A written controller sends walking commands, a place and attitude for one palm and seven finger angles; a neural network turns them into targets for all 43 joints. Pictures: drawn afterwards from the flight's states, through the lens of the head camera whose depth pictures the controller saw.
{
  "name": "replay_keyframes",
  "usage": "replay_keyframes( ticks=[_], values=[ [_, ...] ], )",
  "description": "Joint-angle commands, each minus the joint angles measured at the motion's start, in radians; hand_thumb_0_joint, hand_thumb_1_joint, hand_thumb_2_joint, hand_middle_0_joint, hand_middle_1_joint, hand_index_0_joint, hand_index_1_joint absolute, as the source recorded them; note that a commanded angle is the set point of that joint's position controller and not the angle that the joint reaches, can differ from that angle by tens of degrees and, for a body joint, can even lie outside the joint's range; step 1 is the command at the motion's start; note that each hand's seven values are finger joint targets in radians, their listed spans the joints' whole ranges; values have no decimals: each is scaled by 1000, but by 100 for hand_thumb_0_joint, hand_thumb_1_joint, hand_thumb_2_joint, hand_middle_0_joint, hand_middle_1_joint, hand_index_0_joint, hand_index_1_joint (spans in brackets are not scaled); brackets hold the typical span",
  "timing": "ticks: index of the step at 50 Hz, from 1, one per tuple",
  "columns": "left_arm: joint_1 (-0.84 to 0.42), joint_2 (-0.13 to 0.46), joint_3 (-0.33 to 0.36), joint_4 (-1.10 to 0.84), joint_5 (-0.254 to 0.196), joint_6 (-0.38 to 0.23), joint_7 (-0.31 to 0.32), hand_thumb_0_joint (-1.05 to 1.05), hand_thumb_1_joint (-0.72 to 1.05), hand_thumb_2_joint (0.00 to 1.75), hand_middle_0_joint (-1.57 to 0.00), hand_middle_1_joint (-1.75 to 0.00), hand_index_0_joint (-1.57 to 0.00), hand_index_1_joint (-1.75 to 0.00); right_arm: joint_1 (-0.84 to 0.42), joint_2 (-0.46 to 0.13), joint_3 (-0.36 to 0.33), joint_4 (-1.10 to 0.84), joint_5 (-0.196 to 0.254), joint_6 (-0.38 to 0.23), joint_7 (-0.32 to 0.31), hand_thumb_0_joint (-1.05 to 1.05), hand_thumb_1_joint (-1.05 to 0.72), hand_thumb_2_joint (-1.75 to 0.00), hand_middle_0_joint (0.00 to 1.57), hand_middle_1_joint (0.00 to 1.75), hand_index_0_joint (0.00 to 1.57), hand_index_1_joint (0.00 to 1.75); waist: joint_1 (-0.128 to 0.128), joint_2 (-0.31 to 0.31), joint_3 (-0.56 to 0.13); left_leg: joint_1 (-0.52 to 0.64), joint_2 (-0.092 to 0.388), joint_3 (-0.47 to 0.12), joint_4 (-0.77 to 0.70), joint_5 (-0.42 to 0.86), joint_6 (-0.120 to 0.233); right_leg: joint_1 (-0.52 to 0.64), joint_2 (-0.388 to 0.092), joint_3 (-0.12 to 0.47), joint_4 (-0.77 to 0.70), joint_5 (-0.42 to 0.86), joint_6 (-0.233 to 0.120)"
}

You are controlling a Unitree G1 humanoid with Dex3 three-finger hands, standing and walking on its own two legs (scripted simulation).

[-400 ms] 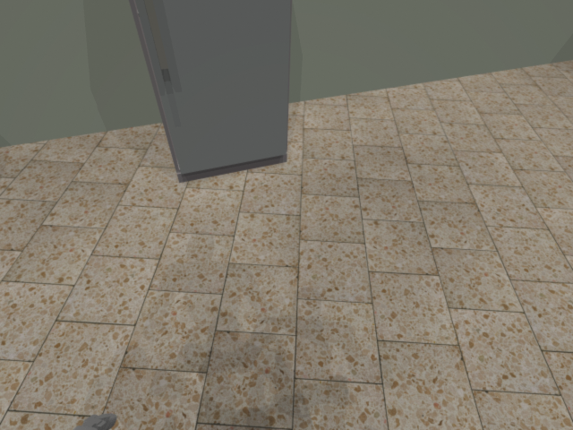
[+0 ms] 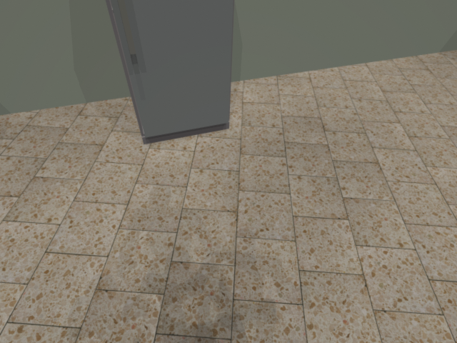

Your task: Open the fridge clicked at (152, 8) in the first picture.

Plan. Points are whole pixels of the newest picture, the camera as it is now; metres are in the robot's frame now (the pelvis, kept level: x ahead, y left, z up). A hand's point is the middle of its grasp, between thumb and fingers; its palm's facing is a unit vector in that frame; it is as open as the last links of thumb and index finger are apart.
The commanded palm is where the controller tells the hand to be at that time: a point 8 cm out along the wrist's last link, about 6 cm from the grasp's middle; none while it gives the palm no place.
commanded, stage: stand and wait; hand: left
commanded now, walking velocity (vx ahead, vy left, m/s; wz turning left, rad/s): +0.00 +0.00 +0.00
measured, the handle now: out of the picture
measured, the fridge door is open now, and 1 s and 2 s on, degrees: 0 0 0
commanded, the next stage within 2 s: look at it before walking up in 0.42 s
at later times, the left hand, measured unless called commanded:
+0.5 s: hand out of the picture +0.07 +0.24 -0.15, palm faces -0.04 -0.94 -0.34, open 7.4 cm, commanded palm none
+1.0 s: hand out of the picture +0.05 +0.23 -0.15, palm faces -0.04 -0.94 -0.34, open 7.4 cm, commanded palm none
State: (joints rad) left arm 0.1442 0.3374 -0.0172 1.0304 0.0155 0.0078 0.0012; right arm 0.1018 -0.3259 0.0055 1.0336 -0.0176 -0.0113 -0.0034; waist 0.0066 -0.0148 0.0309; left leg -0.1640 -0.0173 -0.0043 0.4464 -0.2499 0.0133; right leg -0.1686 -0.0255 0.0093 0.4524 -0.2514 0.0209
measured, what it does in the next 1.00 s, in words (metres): stands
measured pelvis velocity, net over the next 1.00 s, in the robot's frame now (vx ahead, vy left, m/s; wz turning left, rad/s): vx -0.01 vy -0.01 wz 0.00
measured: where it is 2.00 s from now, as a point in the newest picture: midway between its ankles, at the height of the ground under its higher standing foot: outside the picture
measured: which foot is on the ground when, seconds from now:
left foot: down 0.00-1.00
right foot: down 0.00-1.00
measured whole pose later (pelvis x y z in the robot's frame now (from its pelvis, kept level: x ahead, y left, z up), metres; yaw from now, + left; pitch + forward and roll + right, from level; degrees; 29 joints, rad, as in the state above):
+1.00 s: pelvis -0.01 -0.01 +0.01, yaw +0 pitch -2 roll +0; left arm 0.14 0.34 -0.01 1.10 0.02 0.00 0.00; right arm 0.12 -0.34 0.01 1.12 -0.01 -0.01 0.00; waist 0.00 0.00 0.04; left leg -0.14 0.00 -0.01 0.37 -0.19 -0.01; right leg -0.15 -0.01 0.00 0.38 -0.19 0.00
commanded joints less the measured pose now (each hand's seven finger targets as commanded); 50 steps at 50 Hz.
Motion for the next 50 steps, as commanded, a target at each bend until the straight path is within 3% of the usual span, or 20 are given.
replay_keyframes(
  ticks=[1, 34, 50],
  values=[
    [-52, 205, 53, -62, -4, -28, 11, 0, 90, 90, -20, -30, -20, -30, -58, -212, -51, -59, 6, -23, -9, 0, -90, -90, 20, 30, 20, 30, -5, 26, -78, 9, 126, -93, -84, 187, 29, 17, -91, 74, -74, 159, -49],
    [-56, 210, 50, -11, -3, -32, 9, 0, 90, 90, -20, -30, -20, -30, -34, -220, -43, 12, 9, -22, -6, 0, -90, -90, 20, 30, 20, 30, -5, 7, -37, 11, 131, -98, -140, 124, 16, 4, -91, 98, -142, 95, -48],
    [-44, 211, 50, -3, -3, -33, 9, 0, 90, 90, -20, -30, -20, -30, -31, -221, -41, 18, 11, -21, -7, 0, -90, -90, 20, 30, 20, 30, -5, 14, -53, 30, 136, -97, -140, 140, 15, 13, -91, 97, -146, 115, -48]
  ],
)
